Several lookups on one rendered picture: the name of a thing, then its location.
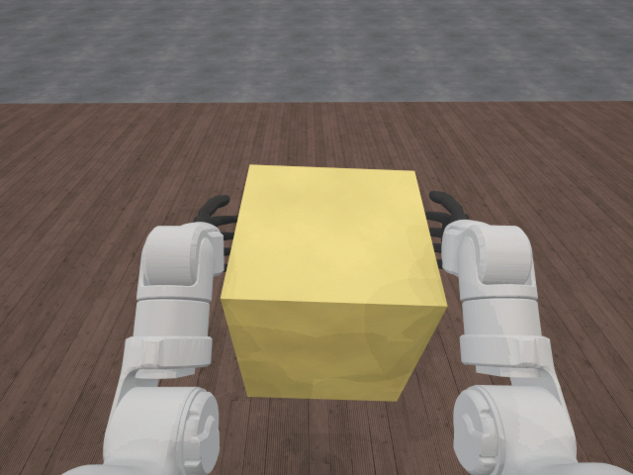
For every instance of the left robot upper arm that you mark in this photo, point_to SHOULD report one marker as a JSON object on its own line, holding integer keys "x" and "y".
{"x": 161, "y": 431}

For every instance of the robot left hand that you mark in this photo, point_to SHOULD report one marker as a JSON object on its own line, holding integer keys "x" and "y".
{"x": 208, "y": 209}

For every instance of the right robot forearm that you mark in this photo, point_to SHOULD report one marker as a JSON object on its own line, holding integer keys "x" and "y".
{"x": 502, "y": 332}

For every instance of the robot right hand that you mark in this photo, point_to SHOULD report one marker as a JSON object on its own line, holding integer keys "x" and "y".
{"x": 453, "y": 207}

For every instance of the right robot upper arm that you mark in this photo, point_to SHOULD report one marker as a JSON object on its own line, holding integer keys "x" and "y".
{"x": 517, "y": 430}

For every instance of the left robot forearm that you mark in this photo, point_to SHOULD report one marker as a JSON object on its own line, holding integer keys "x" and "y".
{"x": 175, "y": 286}

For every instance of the carton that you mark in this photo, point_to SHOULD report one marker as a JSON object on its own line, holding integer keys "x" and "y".
{"x": 332, "y": 288}

